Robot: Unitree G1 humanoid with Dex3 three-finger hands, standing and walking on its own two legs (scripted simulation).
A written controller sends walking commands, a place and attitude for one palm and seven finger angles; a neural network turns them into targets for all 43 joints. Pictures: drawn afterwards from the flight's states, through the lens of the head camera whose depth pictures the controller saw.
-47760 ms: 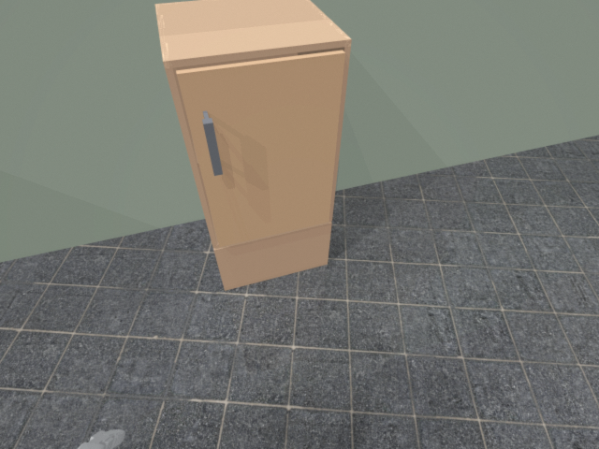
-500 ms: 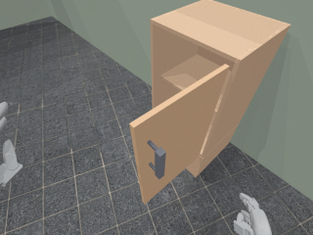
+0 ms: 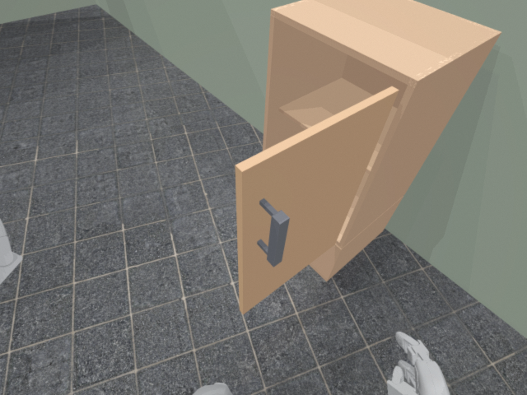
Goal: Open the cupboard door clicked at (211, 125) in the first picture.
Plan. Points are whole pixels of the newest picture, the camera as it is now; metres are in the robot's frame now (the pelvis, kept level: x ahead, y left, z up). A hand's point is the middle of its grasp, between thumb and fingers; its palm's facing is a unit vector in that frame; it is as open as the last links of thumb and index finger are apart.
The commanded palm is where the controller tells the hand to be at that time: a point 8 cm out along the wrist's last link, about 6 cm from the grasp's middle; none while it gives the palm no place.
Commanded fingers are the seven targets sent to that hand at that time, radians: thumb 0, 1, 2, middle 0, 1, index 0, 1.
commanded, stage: step back with the hand held close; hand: left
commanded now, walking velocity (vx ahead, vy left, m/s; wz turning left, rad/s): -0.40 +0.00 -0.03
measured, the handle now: (270, 233) +0.40 +0.02 -0.03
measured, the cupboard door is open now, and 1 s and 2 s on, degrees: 88 88 88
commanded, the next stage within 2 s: stop stepping back and stand still in 0.40 s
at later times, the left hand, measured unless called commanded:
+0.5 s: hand out of the picture +0.14 +0.25 +0.18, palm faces +0.39 -0.83 -0.40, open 7.4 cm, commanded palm +0.07 +0.28 +0.20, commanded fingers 0.00 0.90 0.90 -0.20 -0.30 -0.20 -0.30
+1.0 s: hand out of the picture +0.04 +0.23 +0.18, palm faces +0.35 -0.83 -0.44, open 7.4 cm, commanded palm +0.00 +0.28 +0.20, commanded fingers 0.00 0.90 0.90 -0.20 -0.30 -0.20 -0.30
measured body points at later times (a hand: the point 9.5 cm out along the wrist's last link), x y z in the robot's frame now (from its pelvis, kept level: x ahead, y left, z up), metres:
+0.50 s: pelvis -0.09 -0.01 +0.01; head -0.05 +0.03 +0.45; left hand +0.11 +0.29 +0.20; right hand +0.12 -0.21 -0.06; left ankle +0.08 +0.10 -0.72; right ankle -0.25 -0.12 -0.71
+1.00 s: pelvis -0.16 -0.01 +0.01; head -0.18 +0.01 +0.46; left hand +0.01 +0.27 +0.20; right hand -0.07 -0.28 -0.07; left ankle -0.12 +0.11 -0.70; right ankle -0.23 -0.12 -0.72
